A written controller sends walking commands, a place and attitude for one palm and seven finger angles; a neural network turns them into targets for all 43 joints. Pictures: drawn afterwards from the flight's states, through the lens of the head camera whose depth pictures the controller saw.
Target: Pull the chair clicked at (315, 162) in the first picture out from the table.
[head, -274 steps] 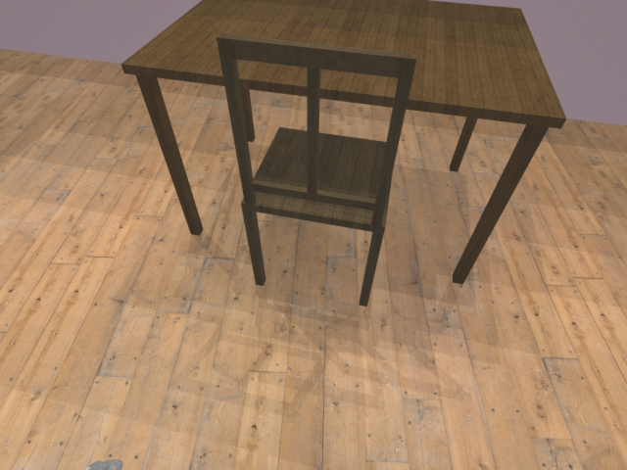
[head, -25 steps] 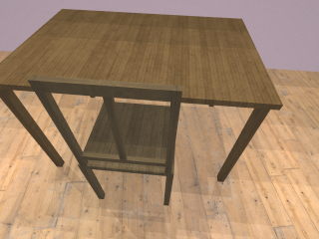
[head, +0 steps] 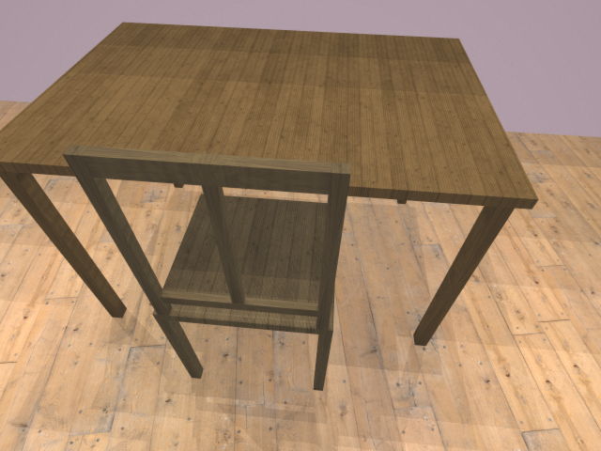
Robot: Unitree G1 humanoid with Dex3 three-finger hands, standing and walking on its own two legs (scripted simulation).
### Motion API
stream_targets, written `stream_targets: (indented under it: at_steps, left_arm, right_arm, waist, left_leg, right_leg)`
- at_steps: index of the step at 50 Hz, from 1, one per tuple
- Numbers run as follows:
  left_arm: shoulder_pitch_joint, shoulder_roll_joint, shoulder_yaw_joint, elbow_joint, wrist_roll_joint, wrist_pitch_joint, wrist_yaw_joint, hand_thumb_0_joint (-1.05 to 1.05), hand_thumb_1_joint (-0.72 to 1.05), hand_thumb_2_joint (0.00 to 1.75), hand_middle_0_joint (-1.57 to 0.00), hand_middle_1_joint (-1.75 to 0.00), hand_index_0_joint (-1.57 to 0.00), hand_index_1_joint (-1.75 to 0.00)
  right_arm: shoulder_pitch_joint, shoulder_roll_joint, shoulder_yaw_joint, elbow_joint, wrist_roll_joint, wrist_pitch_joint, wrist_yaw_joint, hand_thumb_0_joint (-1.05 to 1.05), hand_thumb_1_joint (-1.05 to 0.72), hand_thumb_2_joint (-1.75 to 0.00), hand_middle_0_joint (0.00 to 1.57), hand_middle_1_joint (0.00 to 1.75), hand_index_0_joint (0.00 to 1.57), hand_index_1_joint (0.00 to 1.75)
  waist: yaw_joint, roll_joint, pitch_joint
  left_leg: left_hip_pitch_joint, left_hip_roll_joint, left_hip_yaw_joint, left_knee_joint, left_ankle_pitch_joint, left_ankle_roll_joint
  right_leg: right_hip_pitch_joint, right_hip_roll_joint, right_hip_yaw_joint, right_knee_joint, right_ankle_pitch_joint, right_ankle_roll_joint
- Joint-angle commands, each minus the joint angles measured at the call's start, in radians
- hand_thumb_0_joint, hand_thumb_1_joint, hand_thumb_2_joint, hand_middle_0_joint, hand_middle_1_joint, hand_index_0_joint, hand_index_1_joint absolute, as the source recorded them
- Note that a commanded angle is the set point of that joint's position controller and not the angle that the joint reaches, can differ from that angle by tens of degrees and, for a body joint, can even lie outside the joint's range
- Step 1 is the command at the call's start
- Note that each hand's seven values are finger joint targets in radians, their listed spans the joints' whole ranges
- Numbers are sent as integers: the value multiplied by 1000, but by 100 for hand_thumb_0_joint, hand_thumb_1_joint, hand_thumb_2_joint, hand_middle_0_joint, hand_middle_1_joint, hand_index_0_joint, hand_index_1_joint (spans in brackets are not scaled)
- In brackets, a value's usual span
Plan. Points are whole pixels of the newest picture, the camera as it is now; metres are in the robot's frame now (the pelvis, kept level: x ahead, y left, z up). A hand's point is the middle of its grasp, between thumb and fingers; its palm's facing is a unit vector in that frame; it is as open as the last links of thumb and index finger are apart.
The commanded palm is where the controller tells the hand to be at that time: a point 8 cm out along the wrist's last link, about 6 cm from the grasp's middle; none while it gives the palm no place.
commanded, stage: look again from close up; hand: left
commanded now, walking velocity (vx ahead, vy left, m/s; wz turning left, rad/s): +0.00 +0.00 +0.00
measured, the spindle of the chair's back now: (227, 252) +0.46 +0.17 -0.07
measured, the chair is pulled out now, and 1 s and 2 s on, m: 0.00 0.00 0.00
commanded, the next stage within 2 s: raise the hand toward the chair's back in 0.24 s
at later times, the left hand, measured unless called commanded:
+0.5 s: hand out of the picture +0.10 +0.19 -0.08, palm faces +0.23 -0.95 -0.18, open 7.5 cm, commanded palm +0.09 +0.22 -0.07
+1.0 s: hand out of the picture +0.13 +0.18 -0.06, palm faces -0.04 -1.00 -0.06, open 11.4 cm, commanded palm +0.11 +0.24 -0.06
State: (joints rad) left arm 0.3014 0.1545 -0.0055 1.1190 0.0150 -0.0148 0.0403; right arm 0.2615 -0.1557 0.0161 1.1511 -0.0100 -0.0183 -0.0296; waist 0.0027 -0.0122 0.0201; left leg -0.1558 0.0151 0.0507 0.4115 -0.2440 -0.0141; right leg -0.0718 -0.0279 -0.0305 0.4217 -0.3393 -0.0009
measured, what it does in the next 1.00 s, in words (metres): lowers itself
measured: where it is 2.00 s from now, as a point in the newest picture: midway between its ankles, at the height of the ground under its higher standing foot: outside the picture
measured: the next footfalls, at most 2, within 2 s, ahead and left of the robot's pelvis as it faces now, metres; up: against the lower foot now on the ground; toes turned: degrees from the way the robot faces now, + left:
none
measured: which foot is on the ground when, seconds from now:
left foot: down 0.00-1.00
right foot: down 0.00-1.00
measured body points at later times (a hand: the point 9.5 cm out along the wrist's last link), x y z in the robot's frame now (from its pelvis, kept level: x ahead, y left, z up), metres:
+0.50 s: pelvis -0.03 +0.00 -0.01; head -0.02 -0.02 +0.44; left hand +0.09 +0.24 -0.06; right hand +0.05 -0.25 -0.14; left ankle -0.02 +0.13 -0.74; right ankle -0.07 -0.11 -0.74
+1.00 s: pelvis -0.09 -0.01 -0.11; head -0.03 +0.01 +0.34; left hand +0.12 +0.24 -0.06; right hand +0.12 -0.22 -0.18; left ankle -0.02 +0.13 -0.74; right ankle -0.07 -0.11 -0.74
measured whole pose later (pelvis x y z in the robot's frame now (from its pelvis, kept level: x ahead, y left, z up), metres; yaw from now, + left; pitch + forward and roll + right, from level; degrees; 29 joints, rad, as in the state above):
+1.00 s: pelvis -0.09 -0.01 -0.11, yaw +2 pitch +14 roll -3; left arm 0.33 0.25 0.14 0.05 -0.25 -0.44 -0.32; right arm 0.18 -0.20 0.03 0.56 0.02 -0.22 -0.06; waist 0.02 0.03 -0.13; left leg -1.02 0.06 -0.08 1.23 -0.46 -0.03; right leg -0.88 0.00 -0.13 1.21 -0.58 -0.04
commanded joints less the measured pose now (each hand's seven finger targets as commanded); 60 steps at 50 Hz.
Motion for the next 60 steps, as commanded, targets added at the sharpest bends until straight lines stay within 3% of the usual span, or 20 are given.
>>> stream_targets:
  at_steps: [1,16,17,18,19,20,21,22,23,25,26,29,31,34,36,40,44,52,56,60]
  left_arm:
    - [83,104,19,-14,-2,-13,4,0,90,90,-20,-30,-20,-30]
    - [106,95,17,-5,-1,-16,5,0,90,90,-20,-30,-20,-30]
    - [158,109,14,9,19,-51,40,0,90,90,-20,-30,-20,-30]
    - [-572,302,70,-1504,-198,-256,6,0,88,89,-20,-30,-20,-30]
    - [-195,238,91,-1229,-118,-210,52,0,85,88,-20,-29,-20,-29]
    - [121,-24,-38,-962,-144,-87,60,0,83,87,-19,-29,-19,-29]
    - [97,-81,-71,-1025,-169,-66,45,0,81,86,-19,-29,-19,-29]
    - [-31,-30,-61,-1166,-190,-124,32,0,78,85,-19,-28,-19,-28]
    - [-18,47,14,-1146,-187,-172,17,0,76,84,-19,-28,-19,-28]
    - [-21,-4,16,-1008,-187,-282,-42,0,71,82,-18,-27,-18,-27]
    - [50,-16,38,-881,-186,-342,-87,0,69,81,-18,-27,-18,-27]
    - [205,26,119,-829,-224,-559,-267,0,62,78,-17,-26,-17,-26]
    - [208,152,236,-811,-223,-647,-381,0,57,76,-17,-25,-17,-25]
    - [147,166,254,-1000,-273,-559,-407,0,50,73,-16,-24,-16,-24]
    - [56,173,247,-1131,-287,-504,-366,0,46,71,-16,-23,-16,-23]
    - [-81,177,205,-1396,-255,-543,-275,0,36,67,-15,-22,-15,-22]
    - [-145,170,145,-1347,-252,-564,-320,0,27,63,-14,-20,-14,-20]
    - [-10,212,245,-1259,-309,-368,-377,0,8,55,-12,-17,-12,-17]
    - [30,216,283,-1279,-295,-377,-310,0,-1,51,-11,-16,-11,-16]
    - [22,185,239,-1276,-275,-433,-288,0,-10,47,-10,-14,-10,-14]
  right_arm:
    - [52,-90,-14,-30,4,-13,-8,0,-90,-90,20,30,20,30]
    - [59,-81,-14,-29,6,-11,-8,0,-90,-90,20,30,20,30]
    - [-36,-119,-24,-105,5,-21,8,0,-90,-90,20,30,20,30]
    - [27,-286,-48,-426,43,-157,-41,0,-90,-90,20,30,20,30]
    - [-67,-203,-39,-372,33,-238,-69,0,-90,-90,20,30,20,30]
    - [-30,-155,-47,-348,64,-260,-63,0,-90,-90,20,30,20,30]
    - [-1,-178,-63,-363,75,-270,-59,0,-90,-90,20,30,20,30]
    - [-50,-212,-64,-427,68,-292,-62,0,-90,-90,20,30,20,30]
    - [-51,-226,-75,-448,50,-304,-68,0,-90,-90,20,30,20,30]
    - [-61,-224,-79,-494,21,-310,-62,0,-90,-90,20,30,20,30]
    - [-71,-214,-88,-513,22,-314,-49,0,-90,-90,20,30,20,30]
    - [-125,-207,-108,-604,10,-317,-2,0,-90,-90,20,30,20,30]
    - [-137,-210,-123,-660,24,-305,27,0,-90,-90,20,30,20,30]
    - [-192,-206,-118,-793,40,-255,20,0,-90,-90,20,30,20,30]
    - [-182,-195,-110,-818,46,-230,6,0,-90,-90,20,30,20,30]
    - [-119,-177,-95,-809,32,-220,-24,0,-90,-90,20,30,20,30]
    - [-90,-191,-73,-751,27,-251,-46,0,-90,-90,20,30,20,30]
    - [-120,-192,-69,-752,47,-255,-56,0,-90,-90,20,30,20,30]
    - [-130,-173,-76,-738,39,-250,-50,0,-90,-90,20,30,20,30]
    - [-108,-182,-79,-728,36,-254,-41,0,-90,-90,20,30,20,30]
  waist:
    - [7,6,61]
    - [8,-1,66]
    - [34,-81,112]
    - [-109,85,-352]
    - [-1,273,-383]
    - [-40,172,-228]
    - [-42,104,-166]
    - [-63,56,-77]
    - [-77,-33,-85]
    - [-92,-207,-24]
    - [-57,-194,6]
    - [41,-192,-157]
    - [75,-41,-245]
    - [81,-9,-342]
    - [46,29,-336]
    - [-22,98,-335]
    - [-80,80,-299]
    - [-6,44,-400]
    - [9,27,-395]
    - [-17,41,-340]
  left_leg:
    - [31,82,-62,-51,271,43]
    - [29,81,-60,-53,245,40]
    - [-87,87,-24,210,314,8]
    - [189,-6,-7,49,365,56]
    - [255,30,-13,32,506,62]
    - [149,43,-33,53,507,59]
    - [72,34,-44,86,445,45]
    - [0,17,-50,119,288,45]
    - [-56,0,-44,156,182,49]
    - [-240,-11,-62,250,33,40]
    - [-324,-20,-56,294,-26,27]
    - [-516,-31,-40,446,-44,11]
    - [-588,-38,-25,542,-4,7]
    - [-615,-50,8,576,-64,23]
    - [-622,-37,-4,595,-113,31]
    - [-588,-3,-47,630,-113,46]
    - [-632,9,-81,674,-160,49]
    - [-608,-2,-85,609,-123,49]
    - [-583,3,-90,581,-72,46]
    - [-575,6,-91,568,-106,41]
  right_leg:
    - [-94,-78,49,-67,309,-16]
    - [-97,-80,52,-79,318,-19]
    - [-156,-134,134,-87,779,16]
    - [-65,-48,29,48,659,-9]
    - [-114,13,4,111,402,-33]
    - [-200,9,-55,119,294,-13]
    - [-235,13,-77,106,257,-5]
    - [-280,13,-81,98,261,-1]
    - [-346,23,-80,102,208,4]
    - [-536,32,-90,178,40,13]
    - [-593,28,-78,211,-31,7]
    - [-625,22,-30,392,-17,-15]
    - [-606,6,20,492,72,-34]
    - [-593,6,52,499,-25,-21]
    - [-656,15,67,485,-114,-13]
    - [-739,33,55,498,-129,-19]
    - [-827,48,42,510,-186,-18]
    - [-708,39,21,480,-176,-10]
    - [-707,47,-20,507,-107,-11]
    - [-761,47,-41,518,-129,-13]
